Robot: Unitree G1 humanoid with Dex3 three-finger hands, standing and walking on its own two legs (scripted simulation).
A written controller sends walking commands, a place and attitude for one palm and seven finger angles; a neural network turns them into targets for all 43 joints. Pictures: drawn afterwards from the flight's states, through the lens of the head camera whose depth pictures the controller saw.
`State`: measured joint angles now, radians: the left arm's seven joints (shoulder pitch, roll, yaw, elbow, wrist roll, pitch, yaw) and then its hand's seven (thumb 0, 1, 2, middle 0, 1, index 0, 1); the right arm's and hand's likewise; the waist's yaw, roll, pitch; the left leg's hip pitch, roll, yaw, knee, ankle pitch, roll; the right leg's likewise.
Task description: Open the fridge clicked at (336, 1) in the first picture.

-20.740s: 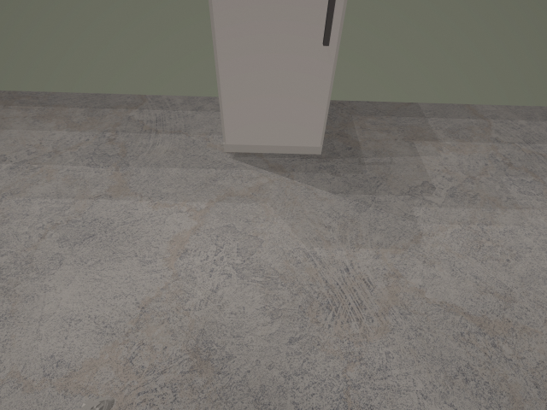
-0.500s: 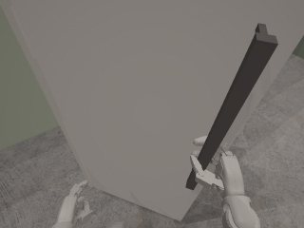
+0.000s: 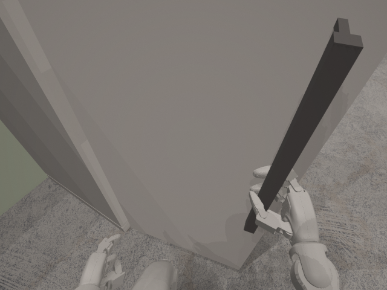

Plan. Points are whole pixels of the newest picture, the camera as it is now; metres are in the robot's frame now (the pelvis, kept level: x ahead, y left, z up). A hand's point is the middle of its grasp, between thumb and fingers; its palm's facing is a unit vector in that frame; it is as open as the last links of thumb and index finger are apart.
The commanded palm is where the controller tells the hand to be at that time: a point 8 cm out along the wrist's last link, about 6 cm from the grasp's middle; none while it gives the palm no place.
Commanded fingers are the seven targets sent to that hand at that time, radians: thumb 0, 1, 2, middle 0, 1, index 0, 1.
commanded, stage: stop walking and hold the door back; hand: right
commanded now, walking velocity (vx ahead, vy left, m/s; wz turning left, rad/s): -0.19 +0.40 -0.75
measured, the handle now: (278, 164) +0.31 -0.10 +0.15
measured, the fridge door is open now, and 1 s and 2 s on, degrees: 78 79 78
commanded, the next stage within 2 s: loosen the grip on the handle in 1.82 s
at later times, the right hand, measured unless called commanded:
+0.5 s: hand (247, 228) +0.21 -0.06 +0.09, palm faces +0.18 +0.95 -0.26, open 6.4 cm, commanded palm +0.22 -0.14 +0.08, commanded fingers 0.00 -0.90 -0.90 0.45 1.40 0.45 1.40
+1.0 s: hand (254, 203) +0.26 -0.07 +0.10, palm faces +0.17 +0.97 -0.17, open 6.0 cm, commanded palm +0.23 -0.14 +0.08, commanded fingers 0.00 -0.90 -0.90 0.45 1.40 0.45 1.40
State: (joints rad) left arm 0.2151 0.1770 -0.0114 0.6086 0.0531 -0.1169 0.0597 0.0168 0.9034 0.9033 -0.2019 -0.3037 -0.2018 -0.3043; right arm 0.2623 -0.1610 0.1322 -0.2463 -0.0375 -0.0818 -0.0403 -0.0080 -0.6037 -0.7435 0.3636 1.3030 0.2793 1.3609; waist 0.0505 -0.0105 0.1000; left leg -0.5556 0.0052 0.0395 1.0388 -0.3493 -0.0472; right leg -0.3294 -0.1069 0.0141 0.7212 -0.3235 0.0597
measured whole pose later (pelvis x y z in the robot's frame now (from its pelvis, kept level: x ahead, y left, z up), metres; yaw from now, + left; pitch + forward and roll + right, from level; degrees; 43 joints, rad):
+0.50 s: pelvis -0.14 +0.12 +0.01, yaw -10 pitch -4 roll -1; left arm 0.21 0.26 0.01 0.68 -0.03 0.01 0.09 0.01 0.91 0.90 -0.20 -0.30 -0.20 -0.30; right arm -0.48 -0.19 0.02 0.73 0.02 -0.06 -0.07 -0.04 -0.55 -0.78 0.37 1.31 0.39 1.40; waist 0.01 -0.05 0.02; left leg -0.54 0.05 0.06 1.07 -0.40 -0.03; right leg -0.20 -0.03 -0.11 0.60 -0.33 -0.06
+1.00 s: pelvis -0.17 +0.11 +0.01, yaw -6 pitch -3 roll -2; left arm 0.34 0.34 0.05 0.78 -0.02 -0.09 0.11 0.01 0.91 0.90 -0.20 -0.30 -0.20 -0.30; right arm -0.80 -0.27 -0.20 1.11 0.03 -0.15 -0.01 0.03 -0.61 -0.82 0.38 1.36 0.42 1.40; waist 0.09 -0.02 0.10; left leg -0.44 0.08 -0.05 0.73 -0.32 -0.03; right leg -0.23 -0.07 -0.11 0.59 -0.29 0.02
